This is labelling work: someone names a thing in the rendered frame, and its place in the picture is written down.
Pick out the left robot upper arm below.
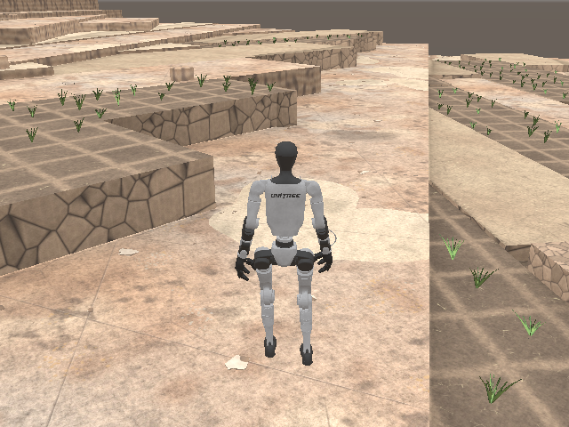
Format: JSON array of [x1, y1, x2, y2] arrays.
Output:
[[245, 180, 267, 230]]

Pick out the left robot hand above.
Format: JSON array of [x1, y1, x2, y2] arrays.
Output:
[[235, 256, 256, 281]]

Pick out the right robot hand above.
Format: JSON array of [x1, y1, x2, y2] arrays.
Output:
[[314, 251, 333, 273]]

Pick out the robot head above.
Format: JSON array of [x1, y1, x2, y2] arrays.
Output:
[[270, 141, 301, 184]]

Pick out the left robot forearm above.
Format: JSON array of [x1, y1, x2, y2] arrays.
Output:
[[237, 216, 254, 259]]

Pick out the right robot upper arm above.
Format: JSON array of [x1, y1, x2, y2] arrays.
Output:
[[304, 180, 325, 230]]

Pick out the right robot forearm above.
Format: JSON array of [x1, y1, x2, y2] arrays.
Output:
[[316, 216, 332, 254]]

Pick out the robot right shin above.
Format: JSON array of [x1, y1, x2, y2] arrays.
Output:
[[300, 294, 312, 354]]

